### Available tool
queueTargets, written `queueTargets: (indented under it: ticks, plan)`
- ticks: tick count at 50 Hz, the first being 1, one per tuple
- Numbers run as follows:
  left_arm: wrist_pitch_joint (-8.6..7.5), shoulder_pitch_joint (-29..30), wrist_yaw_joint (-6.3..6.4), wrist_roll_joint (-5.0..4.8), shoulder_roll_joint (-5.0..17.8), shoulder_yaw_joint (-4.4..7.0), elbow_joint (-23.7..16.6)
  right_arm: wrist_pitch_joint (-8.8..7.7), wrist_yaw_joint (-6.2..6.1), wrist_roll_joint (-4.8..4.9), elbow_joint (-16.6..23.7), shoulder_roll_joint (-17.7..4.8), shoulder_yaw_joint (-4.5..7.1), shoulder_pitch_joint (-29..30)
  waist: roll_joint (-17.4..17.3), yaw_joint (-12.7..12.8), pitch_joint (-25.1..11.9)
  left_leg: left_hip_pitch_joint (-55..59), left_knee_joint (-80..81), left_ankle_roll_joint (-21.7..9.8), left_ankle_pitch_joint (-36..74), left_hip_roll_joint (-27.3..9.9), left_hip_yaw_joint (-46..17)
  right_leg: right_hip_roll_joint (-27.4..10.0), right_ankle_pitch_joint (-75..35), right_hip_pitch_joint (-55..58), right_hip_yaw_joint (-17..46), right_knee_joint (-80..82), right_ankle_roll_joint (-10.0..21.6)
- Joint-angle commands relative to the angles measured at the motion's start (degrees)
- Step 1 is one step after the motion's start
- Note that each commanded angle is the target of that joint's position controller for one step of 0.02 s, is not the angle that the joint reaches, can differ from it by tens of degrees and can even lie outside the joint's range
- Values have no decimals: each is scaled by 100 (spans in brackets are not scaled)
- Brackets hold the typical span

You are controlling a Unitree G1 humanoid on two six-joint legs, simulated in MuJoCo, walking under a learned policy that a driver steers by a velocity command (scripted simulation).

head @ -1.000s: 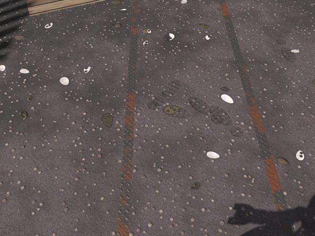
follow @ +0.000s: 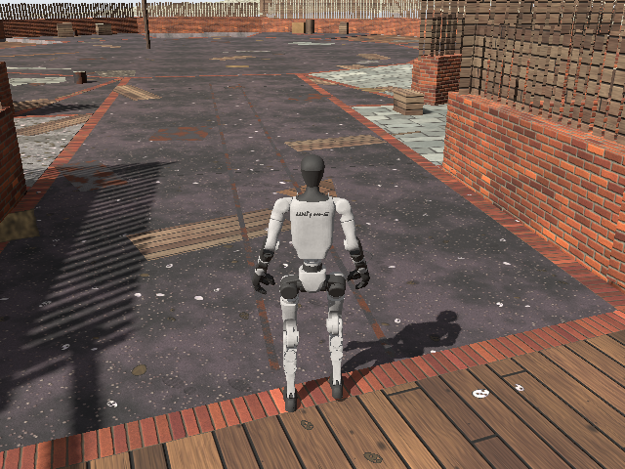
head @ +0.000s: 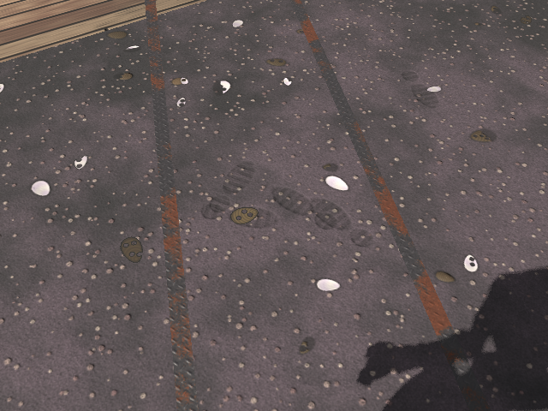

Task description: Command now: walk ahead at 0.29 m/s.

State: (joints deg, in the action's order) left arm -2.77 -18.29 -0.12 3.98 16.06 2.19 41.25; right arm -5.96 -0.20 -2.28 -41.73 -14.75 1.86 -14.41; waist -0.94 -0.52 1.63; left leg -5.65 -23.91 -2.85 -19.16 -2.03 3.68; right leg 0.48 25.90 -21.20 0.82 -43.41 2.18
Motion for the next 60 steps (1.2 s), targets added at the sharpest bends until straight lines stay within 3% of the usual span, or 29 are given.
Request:
queueTargets:
  ticks: [1,4,6,7,8,9,11,13,16,20,21,22,25,28,31,32,33,34,35,36,40,45,50,54,55,56,57,58,60]
  plan:
    - [-212,593,-131,45,181,41,-547,-51,-149,8,382,-786,183,366,-502,-69,367,-57,1636,-984,-831,-1107,-1075,-16,-129,-250,-491,312,113]
    - [-336,282,-396,-139,153,51,-438,140,26,-89,276,-1143,268,427,-380,232,335,-741,1025,-1022,-770,-1034,-864,188,-1382,1141,-636,1418,243]
    - [-471,-653,-371,-67,433,143,-217,105,138,-295,151,-805,191,272,38,646,-106,-1497,-649,-887,-232,-653,-547,18,-1509,2598,-312,1425,438]
    - [-515,-1601,-180,17,1020,266,-115,6,185,-323,313,-81,19,17,1259,839,-975,-2574,-2894,-296,-824,274,-7,-1239,-2223,4005,1647,1852,1512]
    - [-536,-2333,-159,54,1101,244,-70,-175,321,-269,528,-131,29,321,1321,1203,-676,-3962,-4044,-197,-1658,808,-981,-2038,-1872,4176,3847,2908,2187]
    - [-596,-2013,-182,-9,831,217,102,-278,263,-69,497,-241,67,663,810,1067,314,-4648,-4678,-307,-1168,385,-1346,-2264,-1137,3528,3334,2972,2006]
    - [-475,-1248,-190,-107,102,-40,0,-227,109,-238,269,-537,130,442,320,586,266,-4216,-4756,-325,-361,-126,-1016,-1816,-588,2731,2221,3135,1570]
    - [-409,-623,-120,9,-247,-210,-107,-93,167,-369,181,-229,17,392,198,171,371,-3604,-3958,-293,369,-452,-995,-1488,-1402,1945,1446,3275,1278]
    - [-493,-664,50,96,-52,-172,-56,4,334,-254,156,-107,-57,667,291,266,209,-3737,-2835,5,2096,-359,-892,-1086,-2059,2018,878,3217,1190]
    - [-417,-1288,-229,133,27,-177,529,116,344,-162,361,21,-137,1138,373,398,439,-2787,-1265,167,4170,-243,-521,-792,-2061,831,380,2916,1221]
    - [-333,-839,110,-944,530,93,484,33,320,524,529,-483,77,1667,105,287,969,-2734,-680,87,4217,-100,-609,-798,-2492,489,395,2486,824]
    - [-300,-1116,236,-957,575,66,640,-4,377,540,612,-365,29,1797,97,369,742,-2591,-492,64,4432,-11,-544,-881,-2427,594,353,2221,701]
    - [-156,-1395,354,-644,358,108,875,78,535,391,672,-56,-19,2080,178,533,551,-2832,-325,-82,4296,-93,-680,-994,-2058,1203,437,1391,650]
    - [-12,-1434,336,-567,305,181,937,91,570,401,591,-70,-10,2135,156,569,564,-2886,111,-138,3546,-162,-684,-1073,-2639,1849,657,748,664]
    - [-35,-1131,146,-504,525,262,906,46,385,305,-162,-700,313,-48,30,-514,-614,173,43,-513,3296,19,-197,-650,-4268,1061,394,-2056,475]
    - [-161,-1550,37,-428,-70,145,930,36,391,138,-461,-873,295,-1026,-999,-578,-1492,2811,-1484,-1027,5637,-994,-1053,54,354,-1256,144,-4745,122]
    - [-331,-2400,-7,-661,-53,0,974,45,348,218,-550,-1057,339,-1398,-1570,-524,-2717,4187,-1822,-1991,5116,-2018,-3051,471,2025,-2507,1097,-6166,-58]
    - [-452,-1781,-11,-915,191,3,621,135,302,361,-784,-1269,454,-1819,-1466,-849,-3096,4271,-398,-2344,1848,-2382,-4367,247,1332,-3310,1135,-6086,-118]
    - [-465,-761,77,-955,464,55,328,194,180,298,-620,-977,389,-1112,-372,-738,-2138,3213,493,-1980,-58,-2123,-4211,-193,409,-3581,654,-5365,-109]
    - [-401,-214,199,-775,598,97,197,181,141,272,-430,-773,285,-158,325,-431,-1257,1746,929,-1781,-198,-2031,-3940,-401,-185,-3307,321,-5151,-175]
    - [-130,-342,274,-433,177,137,271,-73,213,182,-560,-552,199,663,-124,406,-15,-1596,1405,-1314,1711,-1051,-2010,-989,-1095,-1554,538,-2647,-339]
    - [-209,808,140,-414,-85,26,40,17,35,310,-810,-834,308,37,-201,-13,-219,-1311,1469,-1102,2582,-682,-930,-712,-2814,-860,124,119,-344]
    - [-231,1850,-3,-510,219,89,-264,137,27,426,-1071,-966,355,-500,-142,-352,27,-155,1303,-912,1602,-1078,-1200,-554,-2788,-1186,141,1156,-137]
    - [-300,1222,-64,-467,509,252,-129,260,14,398,-1134,-981,334,-492,-185,147,-377,21,174,-600,2595,-927,-1153,-258,-2030,238,-99,1710,189]
    - [-321,200,-21,-404,862,407,122,252,26,339,-1038,-755,245,-407,75,574,-1069,-635,-1141,-417,2594,-556,-886,-665,-2236,1786,316,1545,451]
    - [-282,-569,10,-358,1442,567,256,148,47,297,-896,-240,79,-780,1258,684,-1918,-2845,-3337,35,735,294,-260,-2053,-1763,4103,2311,1733,1172]
    - [-255,-907,-10,-398,1131,500,340,58,56,343,-928,-431,111,-757,1566,815,-2257,-3745,-4399,51,-1350,434,-918,-2481,-971,4364,3739,2343,1412]
    - [-271,-541,-6,-389,826,390,287,37,57,480,-874,-890,259,-403,1046,768,-1518,-4145,-4862,-19,-986,167,-1216,-2323,-637,3726,3152,2507,1164]
    - [-297,344,-23,-393,468,270,201,107,2,450,-799,-824,296,1,660,401,-608,-3945,-4464,-12,-62,-269,-1011,-1876,-1086,2320,1885,2946,891]
